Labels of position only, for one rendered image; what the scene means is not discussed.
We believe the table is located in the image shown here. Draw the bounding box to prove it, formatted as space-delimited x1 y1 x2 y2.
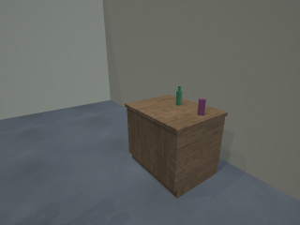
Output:
125 95 228 199

